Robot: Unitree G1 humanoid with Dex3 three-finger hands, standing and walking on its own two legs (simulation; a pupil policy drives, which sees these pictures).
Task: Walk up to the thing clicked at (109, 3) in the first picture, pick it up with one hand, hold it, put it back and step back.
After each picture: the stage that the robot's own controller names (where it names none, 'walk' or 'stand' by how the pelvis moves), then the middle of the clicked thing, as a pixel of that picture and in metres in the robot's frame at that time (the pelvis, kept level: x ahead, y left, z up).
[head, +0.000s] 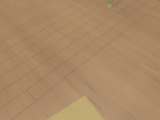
stand; out of the picture +2.14 -0.42 -0.65
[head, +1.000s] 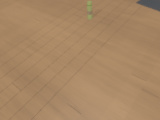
walk; (89, 10) +2.00 -0.02 -0.63
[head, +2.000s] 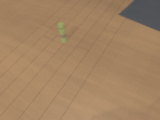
walk; (62, 32) +1.33 +0.30 -0.65
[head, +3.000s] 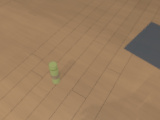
walk; (54, 73) +0.81 +0.28 -0.64
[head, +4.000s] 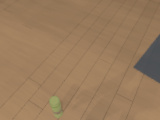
walk; (56, 107) +0.49 +0.19 -0.63
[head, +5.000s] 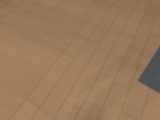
stand; out of the picture +0.30 +0.19 -0.64
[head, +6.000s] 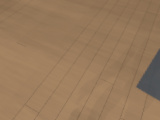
stand; out of the picture +0.28 +0.18 -0.66
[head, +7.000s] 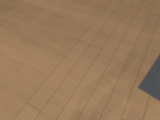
stand; out of the picture +0.29 +0.17 -0.66
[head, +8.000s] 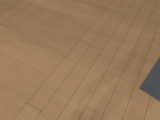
stand; out of the picture +0.28 +0.17 -0.66
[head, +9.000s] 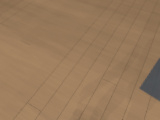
stand; out of the picture +0.28 +0.17 -0.66
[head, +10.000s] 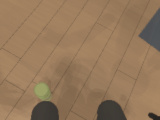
go down; (44, 93) +0.34 +0.17 -0.45
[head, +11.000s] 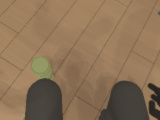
go down; (44, 72) +0.38 +0.19 -0.28
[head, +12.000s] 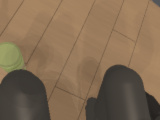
close in; (13, 63) +0.37 +0.21 -0.18
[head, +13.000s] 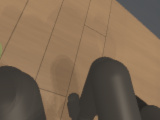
close; out of the picture +0.37 +0.23 -0.15
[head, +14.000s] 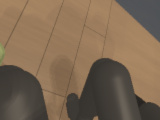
lift; out of the picture +0.35 +0.23 -0.15
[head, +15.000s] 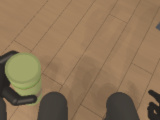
lift; (28, 85) +0.29 +0.18 +0.00
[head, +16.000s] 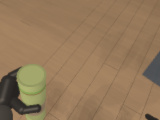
hold; (34, 98) +0.27 +0.17 +0.01
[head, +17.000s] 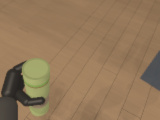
hold; (38, 91) +0.30 +0.16 +0.01
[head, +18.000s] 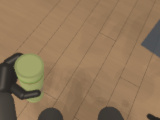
crouch; (32, 82) +0.33 +0.17 -0.04
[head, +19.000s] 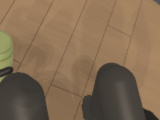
lower; (0, 61) +0.38 +0.22 -0.14
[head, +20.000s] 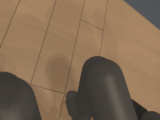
lower; out of the picture +0.38 +0.24 -0.16
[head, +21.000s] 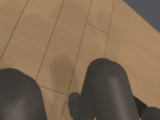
lower; out of the picture +0.37 +0.24 -0.15
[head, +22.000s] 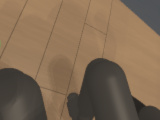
lower; out of the picture +0.37 +0.24 -0.16
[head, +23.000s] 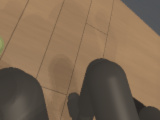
lower; out of the picture +0.36 +0.24 -0.16
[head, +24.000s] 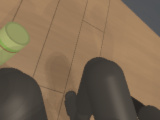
withdraw; out of the picture +0.38 +0.20 -0.16
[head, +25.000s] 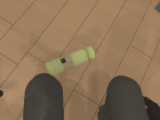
walk; (70, 60) +0.46 +0.06 -0.34
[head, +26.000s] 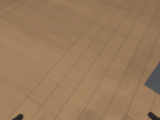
stand; out of the picture +0.35 +0.01 -0.68
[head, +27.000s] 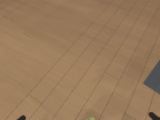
stand; out of the picture +0.37 +0.03 -0.69
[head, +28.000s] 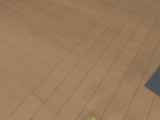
stand; out of the picture +0.38 +0.02 -0.71
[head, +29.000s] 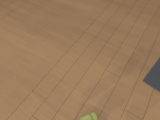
walk; out of the picture +0.40 +0.02 -0.74
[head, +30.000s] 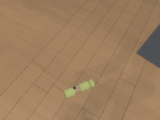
walk; (79, 88) +0.58 +0.00 -0.72
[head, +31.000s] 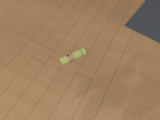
walk; (72, 56) +0.89 +0.12 -0.71
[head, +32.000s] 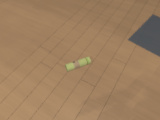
stand; (78, 63) +0.97 +0.05 -0.73
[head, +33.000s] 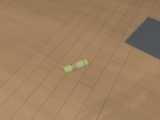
stand; (75, 66) +0.99 +0.07 -0.75
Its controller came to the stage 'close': yes
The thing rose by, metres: 0.66
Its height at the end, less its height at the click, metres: -0.09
